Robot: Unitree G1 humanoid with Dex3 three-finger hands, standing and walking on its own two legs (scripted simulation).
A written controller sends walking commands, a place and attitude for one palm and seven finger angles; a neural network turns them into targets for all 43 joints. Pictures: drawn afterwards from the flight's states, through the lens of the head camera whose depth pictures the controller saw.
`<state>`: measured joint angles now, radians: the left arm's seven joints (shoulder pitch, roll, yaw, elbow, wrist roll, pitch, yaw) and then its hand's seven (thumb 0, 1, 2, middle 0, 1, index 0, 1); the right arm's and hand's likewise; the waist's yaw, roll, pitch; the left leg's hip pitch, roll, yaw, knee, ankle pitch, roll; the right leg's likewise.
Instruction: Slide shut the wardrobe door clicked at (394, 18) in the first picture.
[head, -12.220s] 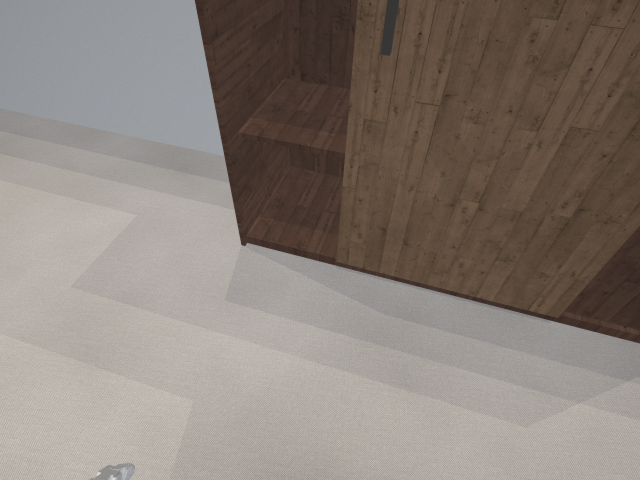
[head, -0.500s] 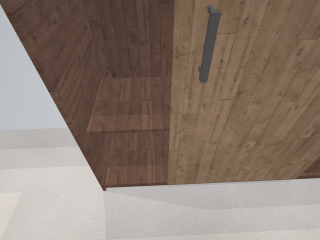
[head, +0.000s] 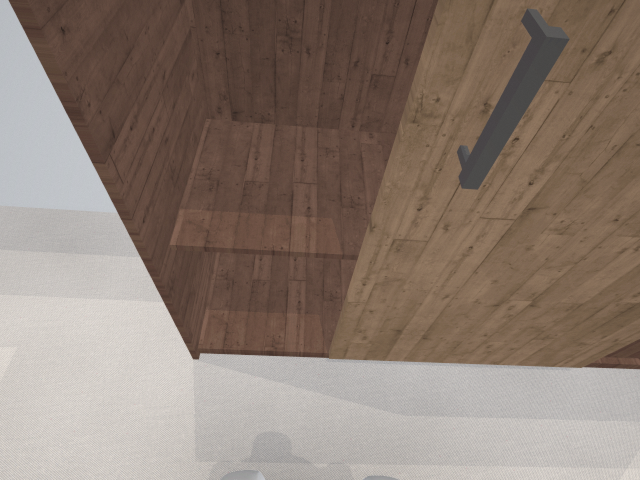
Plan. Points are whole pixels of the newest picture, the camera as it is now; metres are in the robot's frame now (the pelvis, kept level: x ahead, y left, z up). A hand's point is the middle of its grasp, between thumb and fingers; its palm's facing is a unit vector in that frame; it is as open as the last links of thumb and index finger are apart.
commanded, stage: come to a stop and stand still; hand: right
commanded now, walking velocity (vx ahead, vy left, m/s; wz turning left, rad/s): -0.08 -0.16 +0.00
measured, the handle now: (497, 109) +0.48 -0.15 +0.22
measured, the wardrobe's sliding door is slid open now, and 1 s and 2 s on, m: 0.40 0.40 0.40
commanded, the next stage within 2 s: look again from close up in 1.08 s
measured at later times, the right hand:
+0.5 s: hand out of the picture -0.05 -0.22 -0.17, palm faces +0.07 +0.98 -0.21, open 7.4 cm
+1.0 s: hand out of the picture -0.06 -0.21 -0.17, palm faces +0.01 +0.98 -0.21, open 7.4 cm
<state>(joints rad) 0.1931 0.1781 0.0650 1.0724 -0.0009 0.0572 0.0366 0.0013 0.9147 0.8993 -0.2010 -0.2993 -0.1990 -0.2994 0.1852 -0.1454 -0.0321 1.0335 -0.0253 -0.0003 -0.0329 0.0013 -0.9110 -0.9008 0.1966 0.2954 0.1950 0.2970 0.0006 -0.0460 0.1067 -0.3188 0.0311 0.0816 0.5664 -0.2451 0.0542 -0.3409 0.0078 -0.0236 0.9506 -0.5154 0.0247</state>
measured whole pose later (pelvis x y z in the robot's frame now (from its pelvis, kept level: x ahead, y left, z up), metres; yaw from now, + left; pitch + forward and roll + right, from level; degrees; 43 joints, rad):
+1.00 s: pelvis -0.07 -0.04 +0.00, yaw +1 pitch -1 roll -1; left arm 0.33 0.15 -0.01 1.06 0.01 -0.01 0.02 0.00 0.91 0.90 -0.20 -0.30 -0.20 -0.30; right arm 0.31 -0.14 0.01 1.11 -0.02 -0.02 -0.03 0.01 -0.91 -0.90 0.20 0.30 0.20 0.30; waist 0.00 -0.03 -0.01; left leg -0.26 0.02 0.01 0.53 -0.24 0.00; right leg -0.18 0.01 -0.02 0.50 -0.30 -0.01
